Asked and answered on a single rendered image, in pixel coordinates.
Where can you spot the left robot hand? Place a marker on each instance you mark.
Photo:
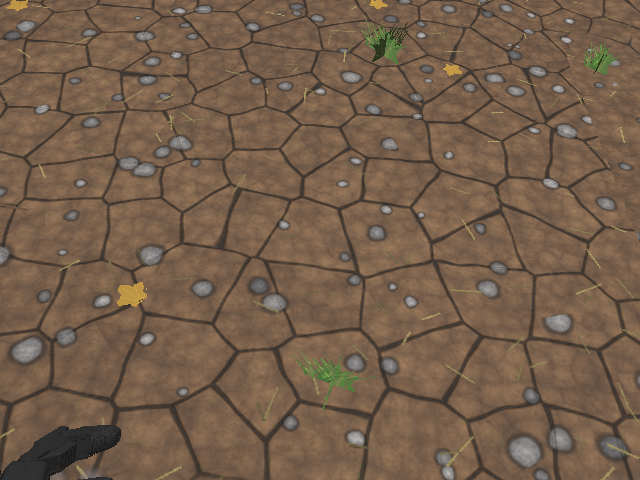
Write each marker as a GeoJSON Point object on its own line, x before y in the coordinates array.
{"type": "Point", "coordinates": [60, 448]}

